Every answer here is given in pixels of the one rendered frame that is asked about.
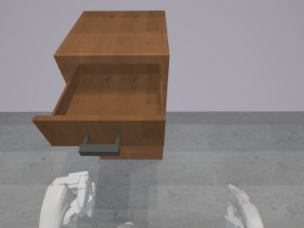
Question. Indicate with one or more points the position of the robot right hand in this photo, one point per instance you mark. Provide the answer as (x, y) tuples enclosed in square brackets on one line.
[(247, 216)]

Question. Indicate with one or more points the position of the drawer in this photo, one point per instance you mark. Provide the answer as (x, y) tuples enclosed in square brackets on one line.
[(104, 100)]

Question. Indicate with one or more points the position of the robot left hand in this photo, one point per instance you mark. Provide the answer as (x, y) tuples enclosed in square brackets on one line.
[(76, 191)]

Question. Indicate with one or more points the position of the handle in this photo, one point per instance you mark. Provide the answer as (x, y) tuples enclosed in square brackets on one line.
[(100, 149)]

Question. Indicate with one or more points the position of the cabinet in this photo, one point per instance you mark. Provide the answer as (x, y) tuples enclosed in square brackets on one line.
[(119, 37)]

